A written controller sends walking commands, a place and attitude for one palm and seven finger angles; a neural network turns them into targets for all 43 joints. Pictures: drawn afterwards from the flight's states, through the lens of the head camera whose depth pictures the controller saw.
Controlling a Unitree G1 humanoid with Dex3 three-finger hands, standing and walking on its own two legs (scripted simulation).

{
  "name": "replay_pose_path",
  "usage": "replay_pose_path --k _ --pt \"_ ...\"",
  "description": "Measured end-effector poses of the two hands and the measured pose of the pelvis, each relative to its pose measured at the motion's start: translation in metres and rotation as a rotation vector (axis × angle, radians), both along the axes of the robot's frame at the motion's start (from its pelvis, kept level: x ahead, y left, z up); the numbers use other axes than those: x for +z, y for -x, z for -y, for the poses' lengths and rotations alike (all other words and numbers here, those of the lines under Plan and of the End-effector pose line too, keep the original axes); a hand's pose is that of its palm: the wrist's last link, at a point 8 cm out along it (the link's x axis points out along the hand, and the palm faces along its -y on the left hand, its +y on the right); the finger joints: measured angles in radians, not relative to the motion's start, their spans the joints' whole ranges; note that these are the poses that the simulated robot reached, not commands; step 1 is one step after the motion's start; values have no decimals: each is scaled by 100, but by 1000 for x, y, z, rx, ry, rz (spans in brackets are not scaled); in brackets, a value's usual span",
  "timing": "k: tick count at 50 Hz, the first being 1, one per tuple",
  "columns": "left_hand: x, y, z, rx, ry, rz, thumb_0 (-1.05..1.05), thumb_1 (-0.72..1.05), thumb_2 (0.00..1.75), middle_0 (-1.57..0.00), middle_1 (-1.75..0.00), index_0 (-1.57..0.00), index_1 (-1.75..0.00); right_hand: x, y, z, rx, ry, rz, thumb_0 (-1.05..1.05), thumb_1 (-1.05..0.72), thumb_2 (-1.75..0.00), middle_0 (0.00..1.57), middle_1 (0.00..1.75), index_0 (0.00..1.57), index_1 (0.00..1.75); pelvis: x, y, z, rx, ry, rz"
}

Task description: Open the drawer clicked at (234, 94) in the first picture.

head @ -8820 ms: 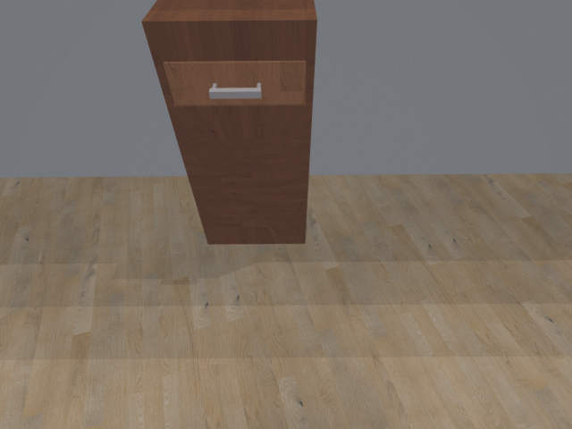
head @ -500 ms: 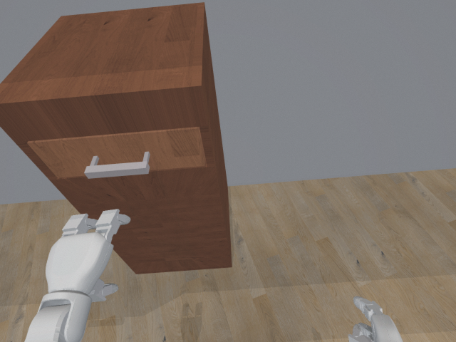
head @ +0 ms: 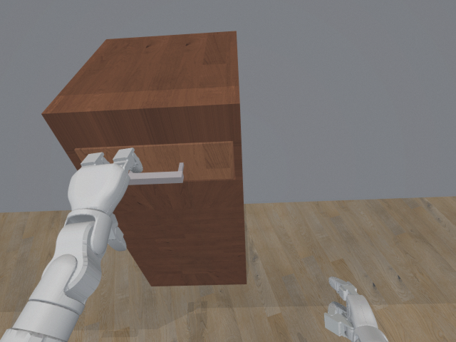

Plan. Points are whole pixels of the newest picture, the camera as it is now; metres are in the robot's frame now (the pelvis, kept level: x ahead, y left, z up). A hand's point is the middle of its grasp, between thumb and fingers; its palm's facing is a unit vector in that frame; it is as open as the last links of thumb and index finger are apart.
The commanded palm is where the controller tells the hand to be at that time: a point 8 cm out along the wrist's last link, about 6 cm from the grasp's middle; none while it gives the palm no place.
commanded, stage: raise the hand with hooked fingers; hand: left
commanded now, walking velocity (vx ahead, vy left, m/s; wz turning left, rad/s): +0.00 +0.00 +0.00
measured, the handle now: (155, 172) +0.49 +0.26 -0.01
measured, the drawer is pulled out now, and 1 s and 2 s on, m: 0.00 0.00 0.00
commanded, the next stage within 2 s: move the hooked fingers above the handle in 0.42 s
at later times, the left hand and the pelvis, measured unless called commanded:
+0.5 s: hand (107, 201) +0.30 +0.26 +0.11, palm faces +0.13 -0.07 -0.99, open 13.8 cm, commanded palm +0.27 +0.25 +0.16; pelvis -0.01 +0.01 +0.00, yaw +1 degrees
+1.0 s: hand (122, 200) +0.33 +0.25 +0.08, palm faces -0.02 -0.05 -1.00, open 13.8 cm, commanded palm +0.32 +0.26 +0.14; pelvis +0.00 -0.02 +0.00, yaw +1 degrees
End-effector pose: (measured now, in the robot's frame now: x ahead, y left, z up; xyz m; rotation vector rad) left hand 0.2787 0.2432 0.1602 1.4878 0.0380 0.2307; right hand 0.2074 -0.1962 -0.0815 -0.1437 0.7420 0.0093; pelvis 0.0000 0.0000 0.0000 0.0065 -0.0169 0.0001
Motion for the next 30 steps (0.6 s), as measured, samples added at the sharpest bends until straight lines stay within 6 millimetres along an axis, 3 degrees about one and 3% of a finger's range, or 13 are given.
replay_pose_path --k 4,8,13,17,23,30 --pt "8 -8 -9 0 -7 -20 -1 -48 30 -32 -120 -31 -120 -5 10 -4 9 7 -38 1 -90 -90 20 30 21 30 1 2 -6 7 4 1" --pt "3 -10 -11 -29 9 -68 -1 -49 30 -32 -120 -31 -120 -11 23 -1 -3 12 -79 1 -90 -90 20 30 21 30 2 3 -11 2 5 -5" --pt "-11 -2 -6 -99 18 -107 -1 -49 30 -32 -120 -31 -120 -16 39 7 -18 33 -124 1 -90 -90 20 30 21 30 3 3 -14 0 6 -11" --pt "-8 5 -4 -133 2 -57 -1 -49 30 -32 -120 -32 -120 -21 47 13 -20 47 -154 1 -90 -90 20 30 21 30 3 3 -13 5 6 -16" --pt "4 5 -13 -61 -5 11 -1 -49 30 -32 -120 -32 -120 -24 46 16 -20 31 -162 1 -91 -90 20 30 20 30 4 5 -8 10 4 -21" --pt "-7 1 -2 -29 7 -72 -1 -49 30 -32 -120 -31 -120 -18 31 19 -17 14 -109 1 -91 -90 20 30 20 30 4 5 0 12 0 -20"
